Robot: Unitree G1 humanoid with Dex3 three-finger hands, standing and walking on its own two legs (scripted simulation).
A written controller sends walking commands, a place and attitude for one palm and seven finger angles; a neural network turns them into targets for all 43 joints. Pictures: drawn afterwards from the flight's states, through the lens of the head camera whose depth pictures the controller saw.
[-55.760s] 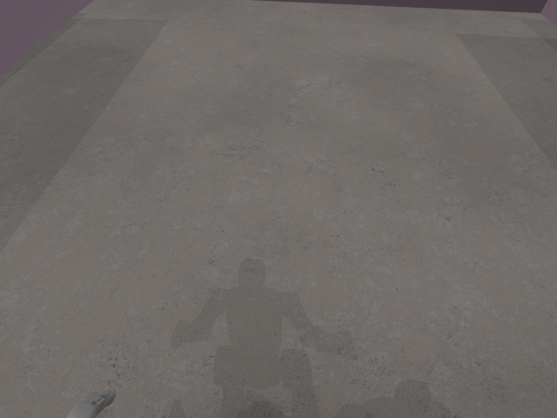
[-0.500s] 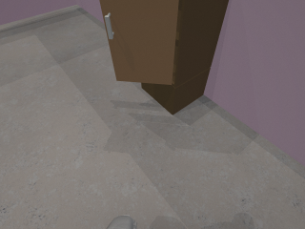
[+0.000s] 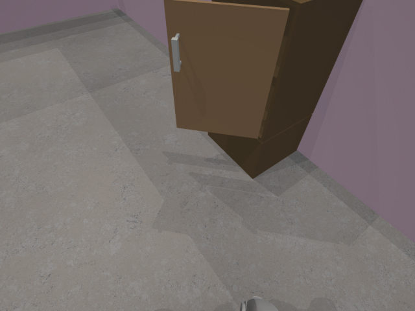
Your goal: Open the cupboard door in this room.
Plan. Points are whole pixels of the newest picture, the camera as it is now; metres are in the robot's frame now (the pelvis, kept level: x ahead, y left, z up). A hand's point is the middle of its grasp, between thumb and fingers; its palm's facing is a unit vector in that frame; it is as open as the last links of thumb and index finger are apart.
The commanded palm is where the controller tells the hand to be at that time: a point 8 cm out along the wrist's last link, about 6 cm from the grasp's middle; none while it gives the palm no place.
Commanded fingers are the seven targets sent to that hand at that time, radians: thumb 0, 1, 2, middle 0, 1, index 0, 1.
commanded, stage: take the last steps up to it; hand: left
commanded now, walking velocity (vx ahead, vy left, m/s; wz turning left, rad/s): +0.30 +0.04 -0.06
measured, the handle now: (177, 52) +0.96 +0.18 +0.00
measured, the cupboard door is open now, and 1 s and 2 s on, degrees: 44 44 44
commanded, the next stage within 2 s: come to a stop and stand still in 0.80 s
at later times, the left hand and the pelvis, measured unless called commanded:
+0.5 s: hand (135, 304) +0.16 +0.17 -0.17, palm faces +0.07 -0.98 -0.20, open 7.2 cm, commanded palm none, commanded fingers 0.00 0.90 0.90 -0.20 -0.30 -0.20 -0.30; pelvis +0.19 -0.01 +0.00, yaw +0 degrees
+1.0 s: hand (137, 198) +0.43 +0.23 -0.17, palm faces -0.01 -0.98 -0.19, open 7.3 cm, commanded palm none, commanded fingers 0.00 0.90 0.90 -0.20 -0.30 -0.20 -0.30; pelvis +0.34 +0.05 +0.00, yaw -2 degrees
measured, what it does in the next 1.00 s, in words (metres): walks ahead: right foot, then left foot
